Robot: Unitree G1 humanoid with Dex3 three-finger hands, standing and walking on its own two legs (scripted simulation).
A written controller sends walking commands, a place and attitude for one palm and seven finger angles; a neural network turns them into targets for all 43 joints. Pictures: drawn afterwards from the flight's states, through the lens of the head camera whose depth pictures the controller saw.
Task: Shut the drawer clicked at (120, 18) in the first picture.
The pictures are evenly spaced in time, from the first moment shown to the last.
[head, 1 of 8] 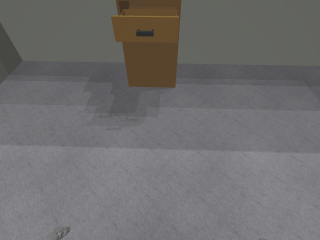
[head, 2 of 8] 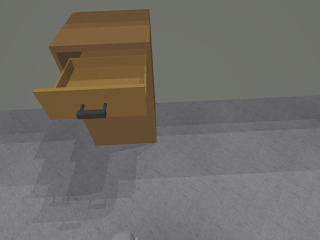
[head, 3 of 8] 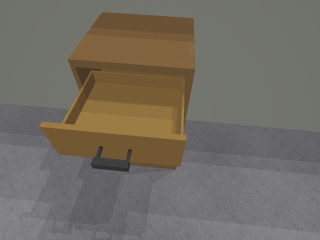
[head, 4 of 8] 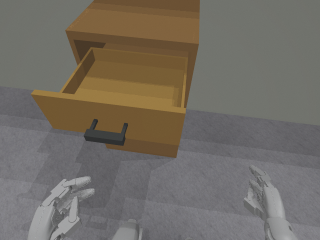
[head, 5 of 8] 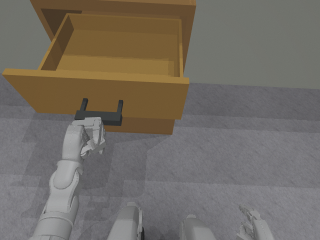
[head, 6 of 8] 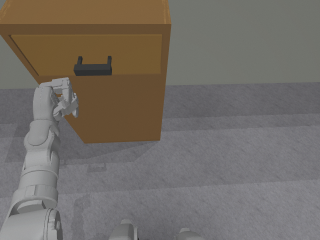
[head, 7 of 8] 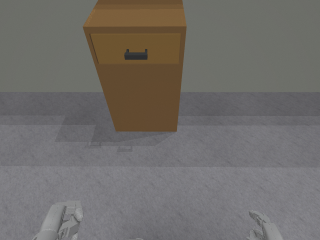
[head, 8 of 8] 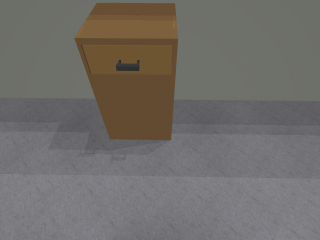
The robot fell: no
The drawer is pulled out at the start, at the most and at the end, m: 0.29 0.29 0.00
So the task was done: yes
